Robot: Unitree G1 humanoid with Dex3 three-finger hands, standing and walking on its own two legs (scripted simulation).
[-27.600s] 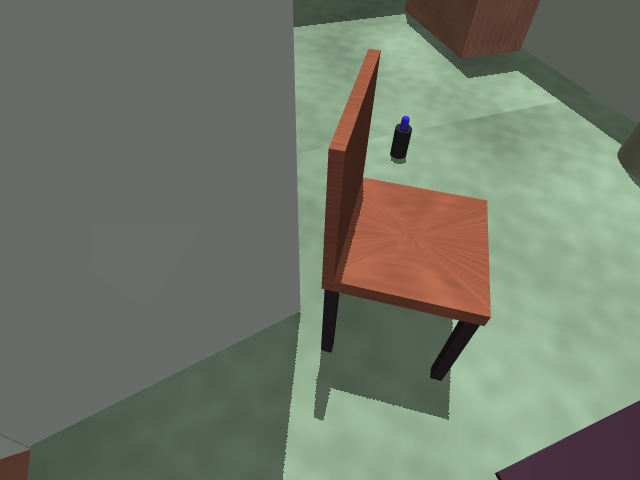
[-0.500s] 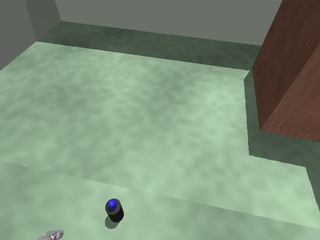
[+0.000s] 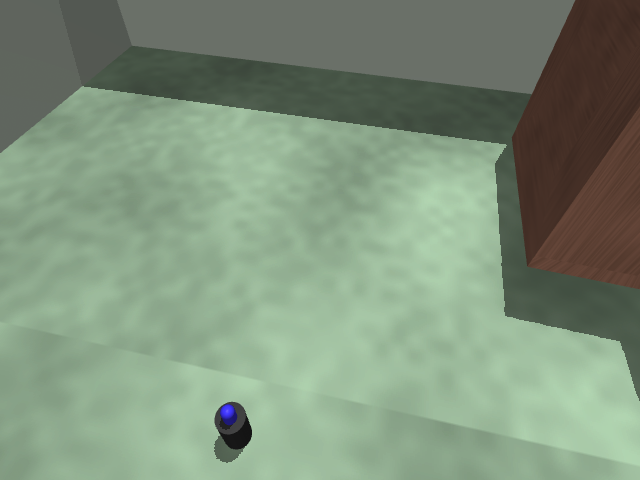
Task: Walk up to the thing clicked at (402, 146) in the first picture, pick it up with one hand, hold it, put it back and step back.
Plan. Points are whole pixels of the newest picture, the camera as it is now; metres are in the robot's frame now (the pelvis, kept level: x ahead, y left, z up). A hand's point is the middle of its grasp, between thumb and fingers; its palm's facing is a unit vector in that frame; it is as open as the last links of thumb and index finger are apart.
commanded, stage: walk up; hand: left
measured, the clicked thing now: (232, 422) +0.37 +0.24 -0.67
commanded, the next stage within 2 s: stand in 0.34 s
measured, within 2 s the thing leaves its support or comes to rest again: neither
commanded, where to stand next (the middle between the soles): +0.02 +0.01 m, yaw +1 degrees
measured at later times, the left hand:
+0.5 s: hand out of the picture +0.10 +0.25 -0.16, palm faces -0.02 -0.94 -0.33, open 7.4 cm
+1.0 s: hand out of the picture +0.08 +0.25 -0.16, palm faces -0.01 -0.94 -0.34, open 7.4 cm
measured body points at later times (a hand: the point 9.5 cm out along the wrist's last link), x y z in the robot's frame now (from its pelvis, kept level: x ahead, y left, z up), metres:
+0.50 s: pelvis +0.01 +0.00 +0.00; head +0.02 +0.00 +0.45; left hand +0.10 +0.30 -0.13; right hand +0.09 -0.30 -0.13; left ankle +0.01 +0.13 -0.75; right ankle +0.02 -0.13 -0.75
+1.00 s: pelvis +0.01 -0.01 +0.00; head +0.02 -0.01 +0.45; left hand +0.08 +0.30 -0.13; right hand +0.10 -0.31 -0.13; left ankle +0.01 +0.13 -0.75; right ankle +0.02 -0.13 -0.75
